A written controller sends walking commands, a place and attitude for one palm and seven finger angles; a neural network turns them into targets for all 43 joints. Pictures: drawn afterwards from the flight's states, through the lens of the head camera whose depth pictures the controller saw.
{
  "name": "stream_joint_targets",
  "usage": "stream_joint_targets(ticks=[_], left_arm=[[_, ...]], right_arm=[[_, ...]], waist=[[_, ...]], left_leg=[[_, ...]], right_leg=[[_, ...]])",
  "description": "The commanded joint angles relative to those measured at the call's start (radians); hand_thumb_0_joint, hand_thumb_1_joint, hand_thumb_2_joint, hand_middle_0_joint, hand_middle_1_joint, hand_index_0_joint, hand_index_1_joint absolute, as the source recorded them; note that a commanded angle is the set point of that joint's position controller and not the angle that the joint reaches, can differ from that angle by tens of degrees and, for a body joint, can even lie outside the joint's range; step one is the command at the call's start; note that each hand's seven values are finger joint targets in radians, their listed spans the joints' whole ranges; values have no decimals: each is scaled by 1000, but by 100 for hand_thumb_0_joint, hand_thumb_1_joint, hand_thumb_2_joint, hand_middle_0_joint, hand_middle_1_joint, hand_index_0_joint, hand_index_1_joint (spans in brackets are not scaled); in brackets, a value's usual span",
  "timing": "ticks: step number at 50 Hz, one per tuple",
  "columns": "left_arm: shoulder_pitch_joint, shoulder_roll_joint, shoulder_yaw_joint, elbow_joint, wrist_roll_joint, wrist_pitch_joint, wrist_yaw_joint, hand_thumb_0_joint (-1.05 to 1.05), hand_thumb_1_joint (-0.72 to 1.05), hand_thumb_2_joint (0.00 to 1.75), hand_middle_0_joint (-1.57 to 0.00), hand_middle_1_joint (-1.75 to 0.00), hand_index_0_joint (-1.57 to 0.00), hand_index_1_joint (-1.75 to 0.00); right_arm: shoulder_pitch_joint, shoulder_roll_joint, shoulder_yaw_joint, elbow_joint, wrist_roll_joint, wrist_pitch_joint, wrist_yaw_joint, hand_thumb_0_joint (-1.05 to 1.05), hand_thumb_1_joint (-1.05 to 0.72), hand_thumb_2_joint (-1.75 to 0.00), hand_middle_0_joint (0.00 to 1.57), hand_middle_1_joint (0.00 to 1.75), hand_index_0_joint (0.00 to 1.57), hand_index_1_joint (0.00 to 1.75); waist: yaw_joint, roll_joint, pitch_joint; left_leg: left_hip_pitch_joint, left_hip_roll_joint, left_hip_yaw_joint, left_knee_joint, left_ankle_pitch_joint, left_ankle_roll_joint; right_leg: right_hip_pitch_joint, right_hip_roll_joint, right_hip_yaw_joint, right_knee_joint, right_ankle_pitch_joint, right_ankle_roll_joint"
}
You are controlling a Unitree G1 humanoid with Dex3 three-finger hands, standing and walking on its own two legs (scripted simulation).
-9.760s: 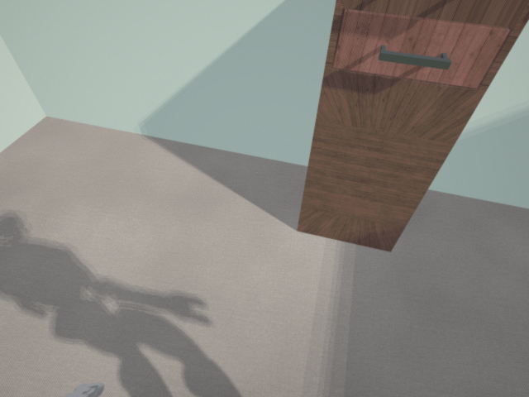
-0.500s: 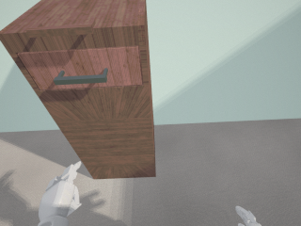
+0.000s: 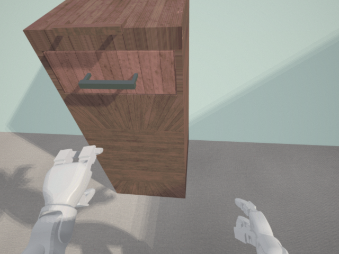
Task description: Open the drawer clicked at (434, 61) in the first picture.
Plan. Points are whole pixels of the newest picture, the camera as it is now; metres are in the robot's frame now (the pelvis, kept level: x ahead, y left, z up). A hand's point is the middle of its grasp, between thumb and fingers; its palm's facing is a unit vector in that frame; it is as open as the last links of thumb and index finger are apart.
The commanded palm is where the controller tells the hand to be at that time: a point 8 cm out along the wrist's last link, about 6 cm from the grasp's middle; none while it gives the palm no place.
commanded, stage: raise the hand with hooked fingers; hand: left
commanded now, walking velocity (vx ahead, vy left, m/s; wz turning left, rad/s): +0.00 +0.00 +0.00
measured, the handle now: (109, 80) +0.54 +0.27 +0.13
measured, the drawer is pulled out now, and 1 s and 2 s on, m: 0.00 0.00 0.00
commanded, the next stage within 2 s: move the hooked fingers above the handle in 1.22 s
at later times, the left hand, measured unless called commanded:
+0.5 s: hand (64, 134) +0.29 +0.27 +0.17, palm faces +0.17 -0.06 -0.98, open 13.2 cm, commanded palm +0.25 +0.26 +0.23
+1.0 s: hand (52, 106) +0.31 +0.27 +0.23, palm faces +0.10 -0.03 -0.99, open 13.9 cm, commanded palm +0.26 +0.27 +0.29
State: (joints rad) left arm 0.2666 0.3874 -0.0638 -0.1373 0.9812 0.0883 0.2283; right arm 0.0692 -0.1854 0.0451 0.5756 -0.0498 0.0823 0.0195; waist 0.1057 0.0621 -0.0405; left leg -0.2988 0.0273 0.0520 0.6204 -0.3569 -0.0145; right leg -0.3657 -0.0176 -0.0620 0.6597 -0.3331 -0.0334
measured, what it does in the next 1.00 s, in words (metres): stands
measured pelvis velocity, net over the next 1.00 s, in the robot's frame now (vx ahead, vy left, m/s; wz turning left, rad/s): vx -0.02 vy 0.03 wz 0.01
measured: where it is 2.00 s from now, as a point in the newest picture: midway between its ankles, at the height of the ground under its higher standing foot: outside the picture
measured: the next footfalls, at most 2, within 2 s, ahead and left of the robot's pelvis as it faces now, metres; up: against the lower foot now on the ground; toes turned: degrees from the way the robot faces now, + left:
none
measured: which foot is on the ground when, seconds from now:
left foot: down 0.00-1.00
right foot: down 0.00-1.00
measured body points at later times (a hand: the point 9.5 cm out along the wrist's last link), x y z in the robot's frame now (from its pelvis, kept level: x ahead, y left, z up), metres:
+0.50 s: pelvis +0.01 +0.02 +0.02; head +0.01 -0.02 +0.47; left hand +0.27 +0.27 +0.22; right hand +0.24 -0.18 -0.08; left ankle -0.02 +0.13 -0.72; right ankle +0.01 -0.10 -0.72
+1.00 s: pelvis -0.02 +0.03 +0.02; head -0.01 -0.02 +0.47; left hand +0.30 +0.27 +0.28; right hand +0.20 -0.18 -0.09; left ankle -0.02 +0.13 -0.72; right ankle +0.01 -0.10 -0.72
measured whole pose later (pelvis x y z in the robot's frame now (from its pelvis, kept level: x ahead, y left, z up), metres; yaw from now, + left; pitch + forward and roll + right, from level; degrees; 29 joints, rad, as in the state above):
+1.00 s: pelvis -0.02 +0.03 +0.02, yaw +1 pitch -1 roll +1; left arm -0.32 0.64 0.02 -0.11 0.79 0.13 -0.30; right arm 0.12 -0.29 0.04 0.60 0.04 0.10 0.04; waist 0.09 0.11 0.01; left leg -0.15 -0.02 0.05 0.39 -0.22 0.02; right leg -0.21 -0.05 -0.06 0.43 -0.19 0.00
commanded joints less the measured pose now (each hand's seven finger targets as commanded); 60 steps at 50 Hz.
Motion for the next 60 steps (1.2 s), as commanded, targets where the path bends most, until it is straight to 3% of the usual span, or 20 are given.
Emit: stream_joint_targets(ticks=[1,3,5,13,19,22,23,25,28,30,37,38,39,42,44,48,52,54,57,60], left_arm=[[-80,209,149,-213,-17,-9,-42,0,4,53,-26,-86,-26,-86],[-99,240,190,-237,-24,-22,-47,0,-1,51,-27,-88,-27,-88],[-128,224,181,-288,-39,-40,-49,0,-6,49,-27,-92,-27,-92],[-320,265,182,-316,-66,-45,-72,0,-24,41,-28,-103,-28,-103],[-468,325,189,-257,-95,14,-158,0,-38,35,-29,-112,-29,-112],[-536,373,219,-243,-109,36,-212,0,-45,32,-30,-117,-30,-117],[-569,355,191,-219,-115,43,-234,0,-48,31,-30,-118,-30,-118],[-614,378,199,-201,-124,52,-269,0,-50,30,-30,-120,-30,-120],[-730,390,181,-207,-125,58,-318,0,-50,30,-30,-120,-30,-120],[-770,424,200,-187,-128,57,-343,0,-50,30,-30,-120,-30,-120],[-968,503,246,-162,-148,45,-409,0,-50,30,-30,-120,-30,-120],[-998,496,227,-129,-151,47,-420,0,-50,30,-30,-120,-30,-120],[-1008,508,235,-97,-160,49,-428,0,-50,30,-30,-120,-30,-120],[-898,457,214,-32,-171,64,-471,0,-50,30,-30,-120,-30,-120],[-867,438,186,-58,-180,57,-496,0,-50,30,-30,-120,-30,-120],[-878,484,232,-162,-183,7,-491,0,-50,30,-30,-120,-30,-120],[-923,566,334,-212,-202,-41,-428,0,-50,30,-30,-120,-30,-120],[-924,544,329,-159,-205,-44,-396,0,-50,30,-30,-120,-30,-120],[-948,542,328,-150,-201,-23,-365,0,-50,30,-30,-120,-30,-120],[-924,472,245,-100,-190,17,-373,0,-50,30,-30,-120,-30,-120]], right_arm=[[-129,-134,-53,-159,12,-38,-21,0,-90,-90,20,30,20,30],[-127,-137,-55,-153,16,-40,-22,0,-90,-90,20,30,20,30],[-121,-142,-64,-151,22,-44,-20,0,-90,-90,20,30,20,30],[-118,-156,-81,-120,44,-59,-21,0,-90,-90,20,30,20,30],[-142,-167,-71,-110,63,-39,-21,0,-90,-90,20,30,20,30],[-164,-170,-62,-120,68,-36,-15,0,-90,-90,20,30,20,30],[-155,-168,-58,-113,67,-32,-15,0,-90,-90,20,30,20,30],[-157,-175,-55,-115,69,-24,-15,0,-90,-90,20,30,20,30],[-163,-173,-45,-121,72,-23,-10,0,-90,-90,20,30,20,30],[-157,-180,-45,-122,72,-19,-12,0,-90,-90,20,30,20,30],[-161,-184,-38,-127,80,-33,-1,0,-90,-90,20,30,20,30],[-147,-187,-37,-117,78,-34,-2,0,-90,-90,20,30,20,30],[-139,-191,-38,-114,81,-32,-3,0,-90,-90,20,30,20,30],[-141,-195,-42,-136,95,-31,8,0,-90,-90,20,30,20,30],[-130,-201,-43,-146,94,-20,11,0,-90,-90,20,30,20,30],[-126,-198,-46,-164,85,-32,14,0,-90,-90,20,30,20,30],[-116,-198,-52,-148,82,-55,10,0,-90,-90,20,30,20,30],[-102,-194,-56,-125,83,-62,8,0,-90,-90,20,30,20,30],[-118,-197,-61,-121,89,-67,8,0,-90,-90,20,30,20,30],[-124,-198,-57,-116,95,-60,7,0,-90,-90,20,30,20,30]], waist=[[13,-89,-142],[18,-81,-166],[14,-42,-183],[2,-20,-205],[-1,-19,-161],[8,-7,-181],[0,-23,-172],[-2,-28,-149],[-7,4,-174],[-8,-19,-179],[-6,20,-219],[-11,13,-223],[-13,-1,-205],[-2,-30,-180],[-8,-67,-173],[-2,-44,-226],[11,-5,-221],[10,5,-199],[15,12,-227],[2,-4,-184]], left_leg=[[14,-53,-12,-143,303,47],[27,-52,-12,-159,337,44],[66,-50,-15,-169,374,45],[146,-52,-28,-206,433,42],[161,-51,-33,-250,456,36],[176,-48,-39,-258,485,34],[173,-51,-33,-264,474,34],[164,-48,-32,-276,470,32],[182,-50,-37,-278,460,31],[182,-49,-34,-283,445,32],[191,-46,-54,-278,464,28],[188,-49,-50,-281,460,27],[176,-48,-49,-285,441,28],[157,-45,-43,-280,432,29],[141,-43,-34,-287,402,32],[152,-47,-36,-278,380,40],[146,-48,-46,-282,373,35],[139,-50,-43,-289,369,31],[145,-52,-35,-282,367,27],[125,-53,-29,-293,327,27]], right_leg=[[246,6,97,-165,333,3],[288,2,99,-169,370,3],[289,3,85,-176,396,1],[300,2,49,-203,392,0],[328,8,33,-233,393,0],[355,14,37,-239,409,-2],[358,9,30,-244,400,1],[355,11,28,-254,399,2],[353,11,28,-257,364,-2],[354,13,28,-265,359,1],[347,17,30,-265,346,-7],[346,9,25,-263,336,-6],[336,9,23,-269,328,-5],[321,15,26,-264,332,-5],[319,6,19,-263,309,0],[331,6,27,-256,275,0],[327,12,30,-264,252,-1],[314,8,26,-270,241,-2],[327,9,40,-270,245,-3],[305,2,35,-274,217,-1]])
